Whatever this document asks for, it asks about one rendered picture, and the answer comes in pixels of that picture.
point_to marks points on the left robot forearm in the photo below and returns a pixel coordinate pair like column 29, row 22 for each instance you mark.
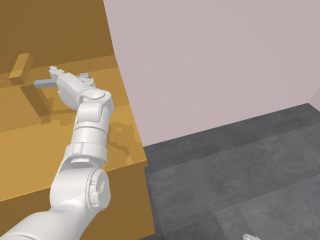
column 88, row 143

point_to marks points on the tap lever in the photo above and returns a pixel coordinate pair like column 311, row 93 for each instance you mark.
column 45, row 83

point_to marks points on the robot left hand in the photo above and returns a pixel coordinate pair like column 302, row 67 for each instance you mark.
column 69, row 86

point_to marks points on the left robot upper arm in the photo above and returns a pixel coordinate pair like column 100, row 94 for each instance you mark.
column 77, row 195

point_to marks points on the counter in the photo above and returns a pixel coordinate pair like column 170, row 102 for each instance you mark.
column 36, row 126

